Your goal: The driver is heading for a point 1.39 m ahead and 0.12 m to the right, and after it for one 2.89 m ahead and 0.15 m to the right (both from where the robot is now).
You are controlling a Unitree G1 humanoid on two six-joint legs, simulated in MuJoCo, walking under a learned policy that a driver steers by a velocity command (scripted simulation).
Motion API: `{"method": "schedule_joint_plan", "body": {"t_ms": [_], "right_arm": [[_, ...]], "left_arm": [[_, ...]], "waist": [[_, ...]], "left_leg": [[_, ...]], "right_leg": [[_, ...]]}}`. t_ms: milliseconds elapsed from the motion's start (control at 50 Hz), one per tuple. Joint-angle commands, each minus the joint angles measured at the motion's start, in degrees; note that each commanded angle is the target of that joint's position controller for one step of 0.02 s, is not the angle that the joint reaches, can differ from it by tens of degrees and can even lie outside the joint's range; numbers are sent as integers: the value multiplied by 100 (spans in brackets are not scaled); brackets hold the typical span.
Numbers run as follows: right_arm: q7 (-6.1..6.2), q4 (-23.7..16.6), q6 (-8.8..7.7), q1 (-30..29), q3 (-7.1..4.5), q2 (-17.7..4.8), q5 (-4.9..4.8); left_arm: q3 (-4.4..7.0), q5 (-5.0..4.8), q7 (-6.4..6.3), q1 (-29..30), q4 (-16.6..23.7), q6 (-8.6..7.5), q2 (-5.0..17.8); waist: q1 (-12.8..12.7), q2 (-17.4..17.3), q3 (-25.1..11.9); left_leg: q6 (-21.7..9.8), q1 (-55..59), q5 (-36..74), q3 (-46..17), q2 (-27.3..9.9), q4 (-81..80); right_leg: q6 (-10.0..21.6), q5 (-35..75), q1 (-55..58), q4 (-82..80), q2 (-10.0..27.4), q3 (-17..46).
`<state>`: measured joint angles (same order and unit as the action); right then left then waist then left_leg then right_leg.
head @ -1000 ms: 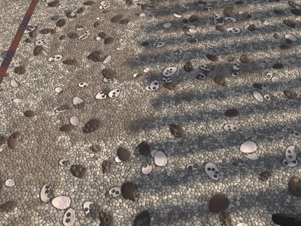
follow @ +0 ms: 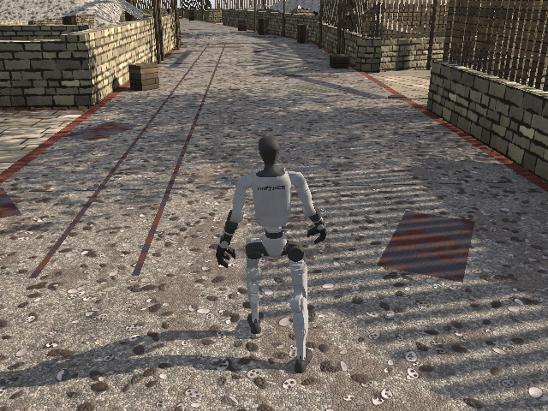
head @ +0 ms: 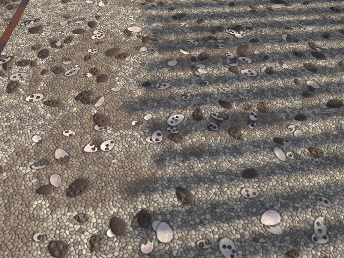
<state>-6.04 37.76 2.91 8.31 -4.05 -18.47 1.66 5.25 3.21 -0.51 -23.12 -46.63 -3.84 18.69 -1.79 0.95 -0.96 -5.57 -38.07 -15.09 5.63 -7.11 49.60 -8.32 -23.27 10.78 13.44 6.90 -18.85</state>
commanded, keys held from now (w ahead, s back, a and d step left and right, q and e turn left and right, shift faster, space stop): w+q+shift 0.10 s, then w+e+shift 0.10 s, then e+shift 0.80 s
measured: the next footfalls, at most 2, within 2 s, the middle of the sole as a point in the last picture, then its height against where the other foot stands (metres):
left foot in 0.04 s outside the picture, level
right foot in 0.48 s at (148, 232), level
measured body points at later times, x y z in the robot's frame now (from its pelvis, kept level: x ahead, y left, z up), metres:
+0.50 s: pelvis +0.37 +0.11 -0.01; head +0.39 +0.13 +0.44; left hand +0.48 +0.38 -0.12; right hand +0.47 -0.17 -0.11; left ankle +0.16 +0.12 -0.66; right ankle +0.55 +0.10 -0.71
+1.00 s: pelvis +0.54 +0.21 +0.02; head +0.57 +0.20 +0.46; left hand +0.82 +0.42 -0.06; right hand +0.59 -0.12 -0.06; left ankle +0.66 +0.30 -0.72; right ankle +0.53 +0.10 -0.68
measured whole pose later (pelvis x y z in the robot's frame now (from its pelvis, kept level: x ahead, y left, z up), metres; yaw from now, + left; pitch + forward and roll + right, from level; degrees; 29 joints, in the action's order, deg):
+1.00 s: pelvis +0.54 +0.21 +0.02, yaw -26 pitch +1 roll +1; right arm 1.5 37.8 -1.7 6.6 -3.9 -16.6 1.5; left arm 5.9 -1.6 -1.4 -9.5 -32.6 3.0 20.4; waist -1.6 1.6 2.7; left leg 1.1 -20.7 -7.5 -6.4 3.3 27.9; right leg -0.7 -27.0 -27.6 53.0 -11.9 15.1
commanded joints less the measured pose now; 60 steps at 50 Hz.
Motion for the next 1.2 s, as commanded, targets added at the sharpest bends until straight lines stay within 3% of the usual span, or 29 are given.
{"method": "schedule_joint_plan", "body": {"t_ms": [20,40,60,80,100,140,200,240,300,320,400,460,480,500,520,540,560,580,640,700,760,880,920,940,960,980,1000,1080,1200], "right_arm": [[184,-237,-130,326,-136,-528,-95],[284,196,-217,1716,-259,-691,-111],[386,486,-235,2394,-473,-1430,-44],[409,321,-220,1999,-581,-2094,-146],[391,152,-232,1818,-523,-1828,-132],[505,318,-347,1719,-364,-1289,38],[509,228,-629,1008,-91,-614,-16],[485,393,-801,1242,-7,-433,-64],[485,508,-913,1417,30,-427,-46],[703,293,-931,944,-9,-391,-124],[1165,322,-753,1122,2,-760,-5],[1301,78,-638,446,-82,-831,-28],[1214,-119,-636,-304,-82,-726,-116],[869,-375,-718,-873,180,288,-41],[702,-461,-789,998,337,804,-169],[568,-484,-829,1465,297,78,-199],[533,-576,-812,946,157,-519,-217],[587,-622,-715,609,79,-665,-121],[727,-722,-500,305,63,-512,-34],[868,-760,-505,-46,171,-47,34],[898,-715,-438,-327,126,-90,-139],[743,-553,-657,-605,-53,-302,-215],[714,-357,-711,-247,-161,-491,-191],[760,-500,-633,-397,-212,-795,-91],[733,-495,-560,-310,-229,-860,146],[756,-574,-547,-432,-216,-592,80],[806,-627,-498,-620,-147,-340,-5],[955,-584,-332,-503,-94,-395,-43],[871,-324,-257,-43,-205,-675,-54]], "left_arm": [[237,-58,46,431,313,58,1151],[212,-160,94,619,397,120,1200],[9,-137,149,549,643,82,597],[-137,-70,222,893,1241,-59,56],[-128,42,214,1734,1444,-120,457],[-204,-82,166,1184,1055,-174,382],[-267,-69,260,597,623,109,250],[-261,-178,310,759,464,250,192],[-326,-296,323,1134,502,232,-51],[-258,-741,254,1421,648,-48,32],[-211,-462,500,1753,706,-378,-30],[176,-532,504,-562,280,-109,696],[283,-549,374,-1839,-12,8,944],[83,-283,207,-2161,-288,34,560],[-84,121,183,-783,257,-151,652],[43,89,155,68,955,-111,872],[114,-181,123,800,1272,-47,905],[64,-398,108,1181,1410,3,716],[83,-400,55,1373,1470,78,661],[193,-432,-124,879,1286,247,818],[242,-569,-253,986,1388,501,824],[256,-479,-215,1181,1649,681,658],[163,-528,-169,1187,1725,684,394],[55,-448,-149,648,1656,692,54],[172,-466,-77,742,1901,617,564],[291,-457,-43,784,1784,585,1082],[334,-499,-38,791,1642,628,1197],[138,-500,-46,931,1687,746,654],[-33,-391,-38,1464,1946,667,296]], "waist": [[660,425,216],[1382,71,-560],[1439,-1212,-793],[911,-2531,-1150],[1126,-1237,-846],[613,-307,-188],[75,-394,65],[75,-111,653],[171,-246,759],[268,-514,593],[369,-291,79],[-735,-1022,-813],[-1551,-173,-787],[-1416,1849,-314],[151,1714,-1118],[223,729,-2011],[463,-526,-983],[616,-1263,-487],[642,-804,254],[300,-278,-475],[119,262,-803],[-34,1041,-549],[97,568,-740],[-217,-565,-1019],[-285,-1694,-841],[-185,-1382,-637],[-133,-974,-432],[95,-692,-25],[451,-835,-431]], "left_leg": [[-501,1450,-985,777,912,-307],[-642,3259,-621,728,1376,-772],[-805,4745,-1986,-953,706,-1691],[-1317,5395,-3943,-4543,-410,-3442],[-1155,5249,-3205,-4907,-644,-3836],[-860,4108,-1724,-3642,-693,-3469],[-465,2665,-1179,-2438,-168,-3730],[-132,2587,1814,-1645,-129,-3930],[252,2839,5195,-295,89,-3835],[330,3118,4747,-133,101,-3778],[857,3876,5615,543,277,-3120],[1115,2945,6947,544,214,-904],[1273,1877,4568,512,577,1687],[1360,249,-2385,162,1795,4553],[1271,-362,-2471,-1395,1756,5709],[1011,-45,-1724,-2015,1550,5344],[714,-263,-1316,-1818,1345,4543],[650,-130,-966,-1714,1077,3888],[890,555,-820,-1649,816,1994],[1173,831,-332,-1448,987,764],[1253,860,331,-1531,1118,-31],[979,1591,379,-1654,1232,-1984],[602,2782,1356,-1868,503,-3186],[9,3656,2152,-2940,-821,-2938],[-781,3369,2323,-4066,-1533,-3136],[-922,3196,1878,-3877,-1501,-3166],[-691,3050,1331,-3089,-1057,-3073],[-516,2768,1452,-1702,-463,-3215],[-847,3272,1957,-1242,-758,-3198]], "right_leg": [[1272,4805,-819,1347,1168,23],[1189,5746,-1521,3329,993,-73],[877,3179,-3475,5469,483,60],[579,-619,-5508,6943,-645,1181],[646,-199,-6085,7259,-460,2130],[880,592,-5730,6696,120,1992],[927,1227,-4706,6035,420,2067],[886,1536,-4877,5615,347,1925],[934,2019,-4796,4602,-282,1817],[957,2606,-4901,3987,-302,2123],[787,4556,-4003,1719,-1220,853],[958,3829,-1266,2314,-1658,906],[1415,4399,-169,1815,-1092,1665],[1794,6102,266,1771,-598,2585],[2662,6929,198,1809,424,5058],[3215,4444,149,760,995,6283],[3270,1287,-1053,69,766,6368],[3004,-339,-2019,-336,592,6341],[2582,621,-3578,-244,-329,5252],[2408,3164,-3133,489,-618,4494],[1968,1954,-2693,658,-799,4518],[1636,1377,-2352,1104,-850,5269],[1326,57,-2776,2052,-1233,4980],[1065,-1326,-3597,3456,-1798,4017],[794,-1546,-4562,4540,-1821,3395],[537,-1036,-4771,5272,-1335,3183],[438,-539,-4843,5556,-1155,3051],[255,285,-5059,5985,-772,2282],[183,46,-4532,4617,-347,2072]]}}
Keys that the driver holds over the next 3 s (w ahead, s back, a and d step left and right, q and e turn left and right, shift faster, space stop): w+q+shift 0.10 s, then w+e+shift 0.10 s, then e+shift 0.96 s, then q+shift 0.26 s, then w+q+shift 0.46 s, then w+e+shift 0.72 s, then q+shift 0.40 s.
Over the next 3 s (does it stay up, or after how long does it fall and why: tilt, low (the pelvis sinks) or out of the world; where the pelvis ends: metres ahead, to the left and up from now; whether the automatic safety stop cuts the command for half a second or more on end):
stays up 1.59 0.03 0.03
